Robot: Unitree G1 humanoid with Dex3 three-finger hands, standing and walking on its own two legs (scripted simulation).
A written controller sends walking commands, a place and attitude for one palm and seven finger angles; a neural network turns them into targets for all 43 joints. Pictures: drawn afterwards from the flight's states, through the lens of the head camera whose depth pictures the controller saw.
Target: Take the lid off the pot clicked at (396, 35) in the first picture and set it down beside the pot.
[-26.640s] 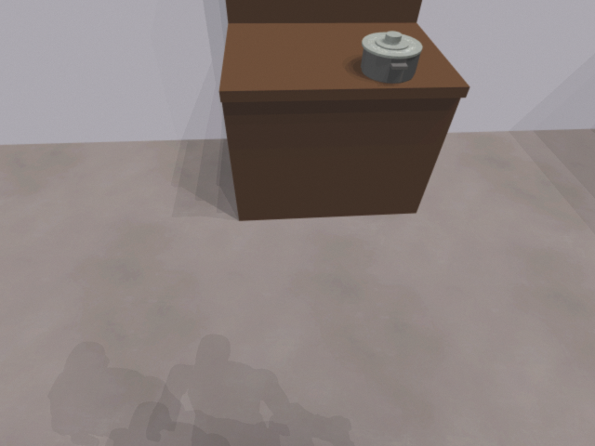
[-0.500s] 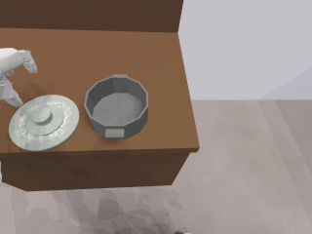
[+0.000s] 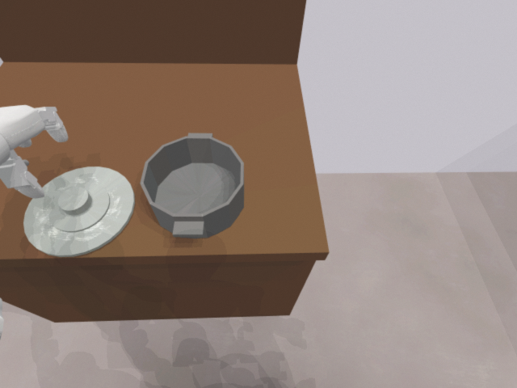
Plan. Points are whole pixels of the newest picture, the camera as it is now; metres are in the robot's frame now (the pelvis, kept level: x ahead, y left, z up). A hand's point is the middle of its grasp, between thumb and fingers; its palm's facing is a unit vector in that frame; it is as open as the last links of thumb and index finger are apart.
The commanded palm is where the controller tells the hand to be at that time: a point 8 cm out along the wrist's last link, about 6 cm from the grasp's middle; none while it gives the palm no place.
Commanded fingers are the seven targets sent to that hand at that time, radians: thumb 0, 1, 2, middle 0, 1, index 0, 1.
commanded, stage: draw the hand back to the body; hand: left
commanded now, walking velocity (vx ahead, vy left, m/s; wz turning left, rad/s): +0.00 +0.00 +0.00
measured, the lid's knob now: (75, 200) +0.46 +0.35 -0.06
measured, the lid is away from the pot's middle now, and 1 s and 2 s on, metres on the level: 0.23 0.23 0.23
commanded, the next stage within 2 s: step back with the hand held close in 1.92 s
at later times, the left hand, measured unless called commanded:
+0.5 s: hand (49, 146) +0.41 +0.28 +0.15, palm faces +0.43 -0.85 -0.31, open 10.5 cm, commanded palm +0.34 +0.31 +0.17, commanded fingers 0.00 0.38 0.52 -0.25 -0.78 -0.25 -0.78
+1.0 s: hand (42, 204) +0.32 +0.25 +0.16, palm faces +0.48 -0.82 -0.30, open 8.2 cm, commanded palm +0.25 +0.28 +0.17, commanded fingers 0.00 0.86 0.87 -0.20 -0.34 -0.20 -0.34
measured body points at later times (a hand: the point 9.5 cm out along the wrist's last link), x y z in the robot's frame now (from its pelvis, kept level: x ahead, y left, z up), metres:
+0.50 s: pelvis +0.02 -0.02 +0.01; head +0.05 -0.02 +0.46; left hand +0.38 +0.32 +0.17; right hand +0.13 -0.28 -0.10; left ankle -0.03 +0.08 -0.73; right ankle +0.00 -0.16 -0.73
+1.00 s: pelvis +0.01 -0.05 +0.01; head +0.01 -0.07 +0.46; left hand +0.28 +0.29 +0.18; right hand +0.18 -0.29 -0.08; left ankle -0.03 +0.08 -0.73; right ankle +0.00 -0.16 -0.73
